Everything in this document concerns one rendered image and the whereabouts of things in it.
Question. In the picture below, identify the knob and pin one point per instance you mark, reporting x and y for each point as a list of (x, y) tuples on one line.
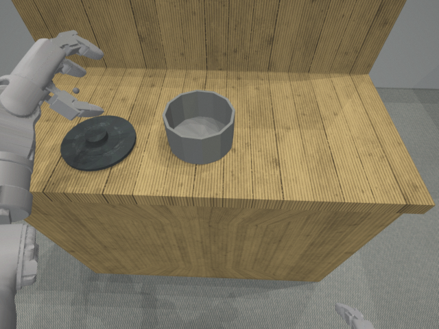
[(96, 136)]

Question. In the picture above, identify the pot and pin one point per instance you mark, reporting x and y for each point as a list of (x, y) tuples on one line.
[(200, 126)]

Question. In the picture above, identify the left robot forearm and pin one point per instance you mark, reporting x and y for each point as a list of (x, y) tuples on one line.
[(20, 102)]

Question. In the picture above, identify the robot left upper arm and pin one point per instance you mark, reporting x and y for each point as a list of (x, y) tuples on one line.
[(18, 267)]

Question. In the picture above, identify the table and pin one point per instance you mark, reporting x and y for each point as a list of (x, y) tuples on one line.
[(317, 167)]

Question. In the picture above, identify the left robot hand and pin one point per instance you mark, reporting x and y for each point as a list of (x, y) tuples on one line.
[(47, 58)]

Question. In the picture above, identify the lid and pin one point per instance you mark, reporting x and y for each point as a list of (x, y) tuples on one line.
[(78, 154)]

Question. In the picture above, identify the right robot hand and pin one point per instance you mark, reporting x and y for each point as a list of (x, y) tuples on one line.
[(353, 317)]

